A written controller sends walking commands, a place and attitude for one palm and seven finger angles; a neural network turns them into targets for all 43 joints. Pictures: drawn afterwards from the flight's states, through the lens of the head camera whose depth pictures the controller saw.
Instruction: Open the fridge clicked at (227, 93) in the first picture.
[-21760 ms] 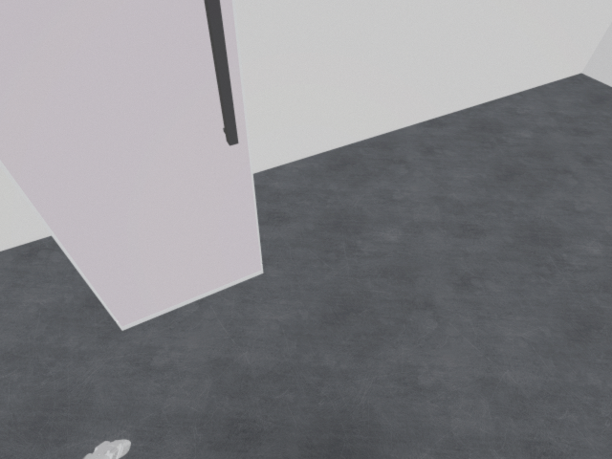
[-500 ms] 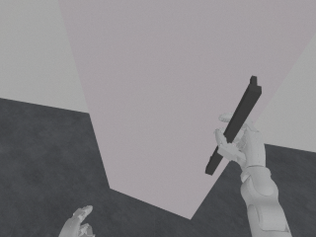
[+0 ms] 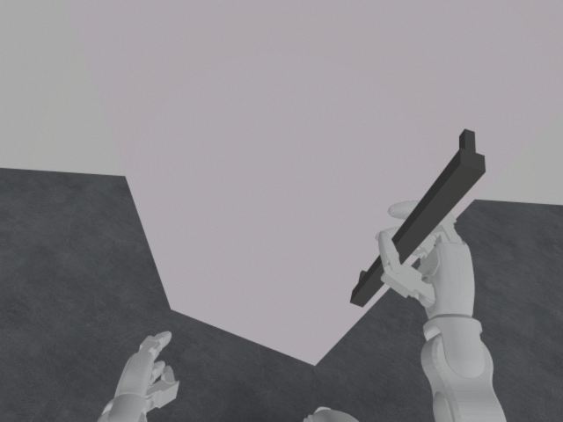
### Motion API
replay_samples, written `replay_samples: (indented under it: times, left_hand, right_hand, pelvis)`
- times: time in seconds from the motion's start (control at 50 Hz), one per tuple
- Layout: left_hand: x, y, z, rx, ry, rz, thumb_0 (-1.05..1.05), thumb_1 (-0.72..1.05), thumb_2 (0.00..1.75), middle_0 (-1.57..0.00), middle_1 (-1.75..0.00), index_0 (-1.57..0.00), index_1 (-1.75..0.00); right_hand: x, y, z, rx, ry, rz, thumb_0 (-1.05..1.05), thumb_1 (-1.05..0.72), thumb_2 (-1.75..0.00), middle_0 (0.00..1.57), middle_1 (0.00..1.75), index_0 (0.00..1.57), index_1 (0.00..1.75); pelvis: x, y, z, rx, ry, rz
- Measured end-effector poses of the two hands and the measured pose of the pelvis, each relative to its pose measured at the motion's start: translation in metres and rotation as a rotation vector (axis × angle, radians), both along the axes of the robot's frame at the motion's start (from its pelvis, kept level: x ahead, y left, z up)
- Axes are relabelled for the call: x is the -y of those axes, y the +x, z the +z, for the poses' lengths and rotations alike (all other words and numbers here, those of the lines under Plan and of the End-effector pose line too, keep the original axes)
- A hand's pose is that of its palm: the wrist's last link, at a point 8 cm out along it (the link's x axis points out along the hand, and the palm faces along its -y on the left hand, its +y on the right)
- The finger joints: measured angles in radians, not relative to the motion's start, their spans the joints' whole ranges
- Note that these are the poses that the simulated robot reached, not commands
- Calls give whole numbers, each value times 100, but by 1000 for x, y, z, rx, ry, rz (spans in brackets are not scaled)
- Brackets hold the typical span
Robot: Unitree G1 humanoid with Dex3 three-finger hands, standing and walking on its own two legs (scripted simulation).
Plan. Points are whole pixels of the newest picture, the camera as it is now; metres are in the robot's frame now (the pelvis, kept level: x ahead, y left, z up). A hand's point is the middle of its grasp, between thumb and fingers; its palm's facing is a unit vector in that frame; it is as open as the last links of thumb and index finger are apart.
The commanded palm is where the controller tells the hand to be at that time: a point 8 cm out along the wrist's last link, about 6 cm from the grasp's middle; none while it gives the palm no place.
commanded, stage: walk backward, drawing the door open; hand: right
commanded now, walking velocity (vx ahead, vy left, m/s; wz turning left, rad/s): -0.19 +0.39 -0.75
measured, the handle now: (399, 238) +0.34 -0.11 +0.11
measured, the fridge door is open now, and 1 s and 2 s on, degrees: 20 55 76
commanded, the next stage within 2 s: stop walking and hold the door back in 1.38 s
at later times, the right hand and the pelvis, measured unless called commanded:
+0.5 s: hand (335, 356) +0.18 -0.02 +0.12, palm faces +0.34 +0.92 -0.21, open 6.7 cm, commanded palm +0.13 -0.06 +0.12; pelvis -0.05 +0.16 -0.01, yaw -19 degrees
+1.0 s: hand out of the picture +0.09 +0.10 +0.12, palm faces +0.76 +0.59 -0.27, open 6.8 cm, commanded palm +0.04 +0.09 +0.12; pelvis -0.01 +0.40 -0.02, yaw -43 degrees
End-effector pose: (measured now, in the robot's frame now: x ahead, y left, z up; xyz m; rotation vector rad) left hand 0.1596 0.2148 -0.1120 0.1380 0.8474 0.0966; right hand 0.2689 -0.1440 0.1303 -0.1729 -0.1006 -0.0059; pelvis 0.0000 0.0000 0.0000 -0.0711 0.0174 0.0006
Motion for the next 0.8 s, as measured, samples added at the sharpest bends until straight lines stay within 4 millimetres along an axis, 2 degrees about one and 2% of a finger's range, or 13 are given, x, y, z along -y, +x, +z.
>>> replay_samples:
  times: [0.12,0.2,0.3,0.38,0.42,0.48,0.56,0.6,0.64,0.7,0.8]
  left_hand:
    - [-16,1,-1,71,49,-12,1,90,90,-20,-30,-20,-30]
    - [-21,-9,4,64,31,-86,1,91,90,-20,-30,-19,-30]
    - [-39,-14,6,52,-1,-183,1,90,90,-20,-30,-20,-30]
    - [-65,-6,-5,69,-40,-225,1,90,90,-20,-30,-20,-30]
    - [-80,-2,-11,59,-45,-244,1,90,90,-20,-30,-20,-30]
    - [-104,5,-11,40,-15,-264,1,90,90,-20,-30,-20,-30]
    - [-128,16,0,55,37,-323,1,90,90,-20,-30,-20,-30]
    - [-135,24,2,81,61,-366,1,90,90,-20,-30,-20,-30]
    - [-142,33,0,130,79,-403,1,90,90,-20,-30,-20,-30]
    - [-152,35,2,109,75,-484,1,91,90,-20,-30,-19,-30]
    - [-174,44,4,75,23,-623,1,90,90,-20,-30,-20,-30]
  right_hand:
    - [-10,-25,-6,65,23,-10,-4,-64,-75,41,138,26,134]
    - [-19,-42,-4,50,-2,-44,-5,-65,-74,40,136,23,132]
    - [-35,-69,-3,33,-6,-110,-4,-65,-74,38,132,22,133]
    - [-53,-92,-5,66,-30,-212,-5,-63,-76,41,135,22,134]
    - [-64,-104,-4,51,-36,-268,-5,-63,-78,41,135,22,135]
    - [-78,-121,-1,19,-41,-324,-5,-62,-77,40,133,23,137]
    - [-94,-141,0,7,-37,-364,-4,-62,-77,40,132,25,136]
    - [-103,-150,-2,28,-30,-377,-5,-62,-77,40,133,25,135]
    - [-111,-158,-6,78,-26,-386,-5,-62,-77,41,135,24,133]
    - [-125,-169,-8,107,-49,-440,-6,-62,-78,43,137,23,133]
    - [-154,-190,-4,52,-64,-579,-5,-62,-79,43,135,22,136]
  pelvis:
    - [-12,-8,-18,26,26,-39]
    - [-36,-26,-10,63,43,-126]
    - [-78,-41,-7,59,94,-175]
    - [-123,-43,-20,49,88,-228]
    - [-140,-47,-19,57,93,-276]
    - [-159,-47,-12,41,47,-314]
    - [-183,-47,-5,21,26,-405]
    - [-195,-48,-9,11,36,-455]
    - [-208,-51,-21,4,55,-479]
    - [-241,-54,-20,40,28,-527]
    - [-298,-45,-9,71,78,-611]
